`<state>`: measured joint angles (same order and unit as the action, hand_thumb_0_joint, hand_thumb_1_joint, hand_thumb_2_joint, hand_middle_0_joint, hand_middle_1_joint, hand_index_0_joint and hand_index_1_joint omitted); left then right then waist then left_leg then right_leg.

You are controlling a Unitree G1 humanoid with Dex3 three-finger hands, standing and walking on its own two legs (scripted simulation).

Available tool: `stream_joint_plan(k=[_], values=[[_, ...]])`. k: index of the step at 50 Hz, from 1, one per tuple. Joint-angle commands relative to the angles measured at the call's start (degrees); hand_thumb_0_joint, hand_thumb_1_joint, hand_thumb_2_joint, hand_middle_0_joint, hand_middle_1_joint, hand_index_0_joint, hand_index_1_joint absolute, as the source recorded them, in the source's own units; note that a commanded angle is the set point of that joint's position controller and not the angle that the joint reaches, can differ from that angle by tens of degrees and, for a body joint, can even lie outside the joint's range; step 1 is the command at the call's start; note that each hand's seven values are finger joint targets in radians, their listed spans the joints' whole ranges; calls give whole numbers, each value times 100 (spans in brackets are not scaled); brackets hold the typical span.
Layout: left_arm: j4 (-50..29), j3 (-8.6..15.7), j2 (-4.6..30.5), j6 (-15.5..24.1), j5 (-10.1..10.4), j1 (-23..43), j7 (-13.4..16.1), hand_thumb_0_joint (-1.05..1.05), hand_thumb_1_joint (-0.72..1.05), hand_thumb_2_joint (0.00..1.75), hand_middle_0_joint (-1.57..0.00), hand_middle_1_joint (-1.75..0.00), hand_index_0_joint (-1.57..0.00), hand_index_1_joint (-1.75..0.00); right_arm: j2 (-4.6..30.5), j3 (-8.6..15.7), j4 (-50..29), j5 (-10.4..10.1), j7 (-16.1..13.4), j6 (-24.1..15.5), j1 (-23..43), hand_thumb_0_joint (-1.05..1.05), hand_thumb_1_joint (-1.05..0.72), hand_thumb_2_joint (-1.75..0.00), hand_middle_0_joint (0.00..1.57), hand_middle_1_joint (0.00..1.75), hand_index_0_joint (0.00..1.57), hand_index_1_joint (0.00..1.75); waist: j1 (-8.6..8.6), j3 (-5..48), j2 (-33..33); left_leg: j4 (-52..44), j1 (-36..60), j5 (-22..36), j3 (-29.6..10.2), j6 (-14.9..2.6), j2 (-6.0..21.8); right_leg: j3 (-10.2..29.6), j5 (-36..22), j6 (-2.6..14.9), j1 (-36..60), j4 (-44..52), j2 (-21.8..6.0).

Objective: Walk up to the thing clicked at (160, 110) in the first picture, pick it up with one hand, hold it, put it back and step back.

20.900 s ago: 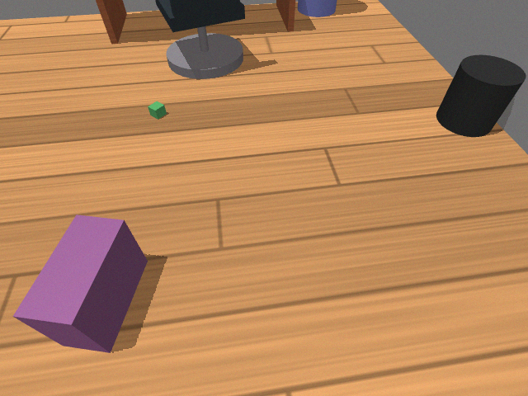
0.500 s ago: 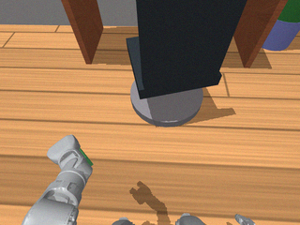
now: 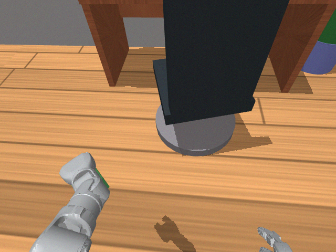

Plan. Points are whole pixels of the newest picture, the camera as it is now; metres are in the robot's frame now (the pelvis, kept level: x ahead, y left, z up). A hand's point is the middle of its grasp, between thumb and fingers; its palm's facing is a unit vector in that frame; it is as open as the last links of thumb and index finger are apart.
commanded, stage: hold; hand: left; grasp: from above
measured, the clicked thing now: (89, 182) +0.31 +0.24 -0.08
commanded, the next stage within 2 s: crouch in 1.46 s
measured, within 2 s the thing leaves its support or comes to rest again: neither
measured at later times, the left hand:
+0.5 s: hand (87, 181) +0.30 +0.23 -0.04, palm faces -0.31 -0.31 -0.90, open 11.1 cm
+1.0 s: hand (84, 185) +0.29 +0.23 -0.03, palm faces -0.31 -0.32 -0.89, open 11.2 cm
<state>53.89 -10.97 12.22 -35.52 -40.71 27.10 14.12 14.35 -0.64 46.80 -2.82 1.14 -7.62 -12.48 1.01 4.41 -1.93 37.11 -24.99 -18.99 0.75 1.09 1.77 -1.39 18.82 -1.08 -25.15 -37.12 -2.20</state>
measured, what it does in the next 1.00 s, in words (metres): stands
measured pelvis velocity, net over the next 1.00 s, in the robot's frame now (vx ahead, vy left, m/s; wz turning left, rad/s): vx -0.01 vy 0.00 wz -0.01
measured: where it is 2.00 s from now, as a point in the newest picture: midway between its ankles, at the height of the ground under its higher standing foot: outside the picture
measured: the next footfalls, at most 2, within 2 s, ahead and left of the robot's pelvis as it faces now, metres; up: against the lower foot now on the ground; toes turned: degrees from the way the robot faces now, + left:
none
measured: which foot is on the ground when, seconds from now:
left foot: down 0.00-1.00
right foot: down 0.00-1.00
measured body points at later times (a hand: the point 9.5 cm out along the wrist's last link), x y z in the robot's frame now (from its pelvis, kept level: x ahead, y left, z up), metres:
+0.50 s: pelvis +0.00 +0.00 +0.01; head +0.01 -0.02 +0.46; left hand +0.32 +0.24 +0.01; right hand +0.12 -0.24 -0.12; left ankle -0.01 +0.13 -0.72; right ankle +0.00 -0.13 -0.72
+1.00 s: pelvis -0.01 +0.00 +0.01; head +0.00 -0.03 +0.46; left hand +0.30 +0.24 +0.02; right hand +0.15 -0.23 -0.10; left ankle -0.01 +0.13 -0.72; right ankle +0.00 -0.13 -0.72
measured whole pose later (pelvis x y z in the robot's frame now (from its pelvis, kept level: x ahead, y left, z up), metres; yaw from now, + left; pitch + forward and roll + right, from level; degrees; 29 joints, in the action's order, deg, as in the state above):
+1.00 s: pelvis -0.01 +0.00 +0.01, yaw +0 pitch +3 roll +0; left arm 40.3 -14.5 12.8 -42.2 -42.3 21.8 5.8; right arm 14.5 -2.1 43.7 -3.2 2.0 -8.1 -9.6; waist -1.0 3.0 -3.2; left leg 31.8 -18.4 -16.1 1.1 1.1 1.8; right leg -1.1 16.2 -1.0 -18.9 -32.4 -2.0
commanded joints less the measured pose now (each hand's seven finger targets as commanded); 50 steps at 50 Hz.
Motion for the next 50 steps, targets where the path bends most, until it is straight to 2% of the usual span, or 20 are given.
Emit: stream_joint_plan(k=[1,6,10,14,16,17,18,23,27,29,31,36,40,41,42,43,44,46,48,50], values=[[-968,102,993,-126,-204,2112,157,0,23,86,-69,-84,-68,-85,770,212,-601,-42,3,-248,85,0,-89,-90,20,30,20,30,0,1618,165,-476,801,1968,100,-97,-262,-87,-1920,128,968,449,342],[-1042,92,1045,-159,-257,2002,47,0,20,87,-69,-83,-66,-85,759,193,-675,-58,41,-245,161,0,-90,-90,20,30,20,30,-46,1491,186,-584,806,1744,123,-117,-292,-36,-1754,112,1022,621,317],[-1307,37,988,-186,-285,2030,-20,0,21,89,-70,-83,-67,-85,748,189,-722,-58,76,-235,235,0,-90,-90,20,30,20,30,-80,1576,81,-639,975,1927,122,-98,-260,-50,-1883,122,1099,621,337],[-1269,38,972,-247,-255,1964,-45,0,19,87,-68,-83,-66,-86,756,173,-741,-53,98,-255,251,0,-90,-90,20,30,20,30,-43,1488,267,-682,968,1864,103,-122,-252,-39,-1833,111,1128,677,341],[-1404,48,1062,-259,-291,2021,-58,0,21,87,-69,-85,-67,-86,753,169,-780,-54,99,-251,299,0,-90,-90,20,30,20,30,-89,1399,126,-736,945,1759,144,-123,-264,-40,-1746,118,1149,746,327],[-1315,21,965,-287,-277,1997,-81,0,19,88,-69,-83,-66,-85,755,164,-775,-57,100,-252,316,0,-90,-90,20,30,20,30,-34,1360,282,-731,960,1736,136,-148,-264,-26,-1759,100,1111,768,325],[-1471,51,1075,-288,-276,1982,-90,0,19,87,-67,-84,-65,-86,754,160,-781,-61,103,-250,323,0,-90,-90,20,30,20,30,-101,1434,204,-746,1000,1725,142,-140,-266,-28,-1726,104,1173,756,316],[-1564,25,1077,-326,-311,1905,-174,0,22,85,-71,-81,-68,-83,744,140,-836,-57,106,-251,388,0,-90,-90,20,30,20,30,-142,1407,160,-805,1013,1699,135,-142,-257,-37,-1656,117,1232,791,322],[-1850,6,1094,-393,-310,1986,-209,0,24,83,-71,-82,-69,-83,745,138,-883,-61,102,-258,500,0,-90,-90,20,30,20,30,-119,1380,128,-866,1073,1542,136,-149,-263,-15,-1519,109,1192,862,316],[-1640,-10,1053,-454,-339,1753,-255,0,21,83,-69,-81,-67,-83,741,126,-881,-67,98,-267,509,0,-90,-90,20,30,20,30,-99,1269,290,-866,1000,1512,119,-162,-261,-11,-1485,102,1179,899,320],[-1972,-9,1093,-456,-302,1886,-298,0,23,85,-71,-82,-69,-84,721,115,-916,-72,89,-281,584,0,-90,-90,20,30,20,30,-155,1349,82,-886,1062,1453,135,-143,-271,2,-1407,104,1200,906,307],[-2159,-22,1146,-530,-415,1740,-393,0,28,82,-74,-81,-72,-82,701,96,-983,-76,64,-301,681,0,-90,-90,20,30,20,30,-198,1349,141,-891,1083,1528,106,-143,-263,-11,-1445,103,1225,912,314],[-2264,-107,998,-619,-395,1656,-498,0,27,80,-74,-79,-72,-80,705,104,-1014,-90,60,-307,728,0,-90,-90,20,30,20,30,-167,1384,141,-865,1187,1697,109,-141,-250,-7,-1603,100,1216,878,326],[-2412,-45,1162,-621,-394,1755,-503,0,28,82,-74,-79,-72,-81,712,109,-1003,-91,54,-305,721,0,-90,-90,20,30,20,30,-196,1441,117,-854,1217,1720,111,-141,-253,-5,-1622,93,1255,873,322],[-2205,-55,1130,-672,-425,1539,-528,0,28,83,-75,-79,-72,-81,715,90,-1022,-86,53,-306,741,0,-90,-90,20,30,20,30,-169,1306,208,-873,1153,1670,103,-143,-251,-5,-1573,92,1213,887,328],[-2293,-145,987,-689,-429,1534,-568,0,29,78,-75,-77,-73,-78,684,75,-1045,-78,54,-310,781,0,-90,-90,20,30,20,30,-143,1214,259,-869,1131,1609,113,-167,-269,-5,-1556,81,1208,922,305],[-2431,-142,1044,-665,-414,1657,-592,0,30,79,-76,-78,-74,-79,691,74,-1056,-84,41,-330,784,0,-90,-90,20,30,20,30,-168,1266,201,-895,1150,1561,96,-149,-256,-17,-1471,92,1187,915,318],[-2112,-187,941,-703,-435,1376,-643,0,32,81,-77,-80,-75,-81,674,61,-1074,-89,26,-341,810,0,-90,-90,20,30,20,30,-157,1009,357,-909,1005,1417,88,-160,-253,-24,-1308,87,1099,954,317],[-2585,-117,1102,-638,-439,1561,-637,0,36,81,-80,-79,-78,-81,670,69,-1117,-87,19,-356,820,0,-90,-90,20,30,20,30,-253,1273,127,-909,1142,1470,110,-142,-273,-9,-1339,96,1190,929,297],[-2561,-141,1066,-681,-493,1596,-617,0,35,80,-80,-79,-78,-80,654,62,-1134,-82,10,-365,819,0,-90,-90,20,30,20,30,-163,1381,155,-844,1229,1630,116,-147,-280,3,-1531,75,1195,894,294]])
